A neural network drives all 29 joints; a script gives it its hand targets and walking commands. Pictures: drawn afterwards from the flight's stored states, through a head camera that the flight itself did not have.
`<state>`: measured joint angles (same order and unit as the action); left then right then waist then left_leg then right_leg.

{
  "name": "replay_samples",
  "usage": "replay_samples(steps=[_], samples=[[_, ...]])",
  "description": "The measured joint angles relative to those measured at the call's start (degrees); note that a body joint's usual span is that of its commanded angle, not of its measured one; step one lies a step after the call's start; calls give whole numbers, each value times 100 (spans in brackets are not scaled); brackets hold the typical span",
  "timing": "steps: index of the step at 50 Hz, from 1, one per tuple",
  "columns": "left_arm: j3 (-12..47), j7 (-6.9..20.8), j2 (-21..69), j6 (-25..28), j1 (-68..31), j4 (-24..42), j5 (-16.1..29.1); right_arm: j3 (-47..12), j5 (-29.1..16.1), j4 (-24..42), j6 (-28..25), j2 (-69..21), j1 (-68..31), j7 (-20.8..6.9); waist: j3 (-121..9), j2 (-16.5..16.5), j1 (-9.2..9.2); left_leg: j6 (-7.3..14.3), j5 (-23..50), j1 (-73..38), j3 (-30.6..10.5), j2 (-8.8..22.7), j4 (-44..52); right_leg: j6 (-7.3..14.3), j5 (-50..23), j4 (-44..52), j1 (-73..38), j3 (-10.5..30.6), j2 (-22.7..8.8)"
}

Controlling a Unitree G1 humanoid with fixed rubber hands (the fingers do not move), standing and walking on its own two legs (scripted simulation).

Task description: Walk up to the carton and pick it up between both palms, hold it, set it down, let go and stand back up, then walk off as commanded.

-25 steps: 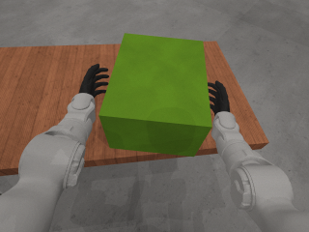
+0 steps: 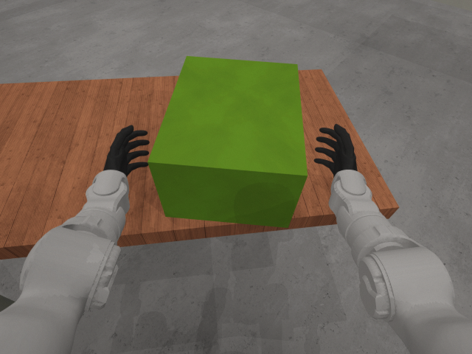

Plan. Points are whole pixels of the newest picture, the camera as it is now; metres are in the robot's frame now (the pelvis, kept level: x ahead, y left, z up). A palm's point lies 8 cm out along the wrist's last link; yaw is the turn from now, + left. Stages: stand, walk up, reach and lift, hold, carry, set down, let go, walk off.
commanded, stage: set down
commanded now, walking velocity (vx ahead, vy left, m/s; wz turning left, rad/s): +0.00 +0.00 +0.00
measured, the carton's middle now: (234, 137) +0.55 -0.02 +0.04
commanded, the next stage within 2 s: none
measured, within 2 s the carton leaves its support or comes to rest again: neither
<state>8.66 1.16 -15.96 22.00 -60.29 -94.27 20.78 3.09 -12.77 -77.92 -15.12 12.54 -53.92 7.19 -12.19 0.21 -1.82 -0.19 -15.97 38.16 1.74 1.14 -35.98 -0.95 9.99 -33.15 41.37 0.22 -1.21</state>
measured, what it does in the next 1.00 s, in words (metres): stands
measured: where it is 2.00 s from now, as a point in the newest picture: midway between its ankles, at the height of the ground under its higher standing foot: outside the picture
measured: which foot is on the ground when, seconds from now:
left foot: down 0.00-1.00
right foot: down 0.00-1.00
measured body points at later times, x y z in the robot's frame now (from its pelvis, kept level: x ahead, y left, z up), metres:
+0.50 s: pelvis -0.01 +0.01 +0.01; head +0.00 +0.02 +0.46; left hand +0.39 +0.22 +0.06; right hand +0.37 -0.21 +0.06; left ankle +0.00 +0.12 -0.72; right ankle +0.05 -0.13 -0.72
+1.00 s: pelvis +0.01 +0.02 +0.02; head -0.02 +0.03 +0.47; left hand +0.32 +0.24 +0.06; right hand +0.30 -0.20 +0.07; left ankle +0.00 +0.12 -0.72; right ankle +0.05 -0.13 -0.72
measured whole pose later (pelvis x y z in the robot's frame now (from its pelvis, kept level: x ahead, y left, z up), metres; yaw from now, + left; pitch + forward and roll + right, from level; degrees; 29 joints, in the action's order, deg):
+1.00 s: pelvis +0.01 +0.02 +0.02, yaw +0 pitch -3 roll -2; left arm -1.2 3.0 -17.5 -6.0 -7.6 -24.8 15.7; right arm 1.0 -14.3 -24.8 0.0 10.2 -6.8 8.2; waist -1.4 0.2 -1.8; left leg 0.1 -16.6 8.9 1.8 1.1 -28.3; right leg -1.9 8.5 -21.4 10.2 0.2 -1.1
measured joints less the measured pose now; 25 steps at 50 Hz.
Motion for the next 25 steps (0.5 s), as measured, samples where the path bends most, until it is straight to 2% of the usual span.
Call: replay_samples(steps=[7,10,16,19,25], samples=[[-119,71,-27,-35,499,489,-50,-74,-56,26,-24,-3,406,39,-21,17,-1,-3,4,-133,0,0,0,-1,-21,32,-149,0,0],[-152,112,-58,-46,731,821,-55,-160,-115,372,-37,-9,728,59,35,21,-1,-3,0,-277,-1,0,-1,-6,-24,57,-307,0,0],[-171,150,-107,-255,1032,1075,-62,-203,-149,729,122,-9,1113,62,308,17,0,-3,-18,-640,-1,0,2,-24,-48,136,-706,0,0],[-270,147,-119,-308,1436,1627,-107,-203,-149,1154,138,-22,1432,50,346,15,0,-3,-19,-800,-1,0,28,-40,-68,204,-888,0,0],[-312,141,-129,-606,1958,2219,-111,-204,-150,1543,405,-33,1802,35,633,14,0,-2,-53,-1304,-1,-1,80,-63,-80,336,-1430,0,0]])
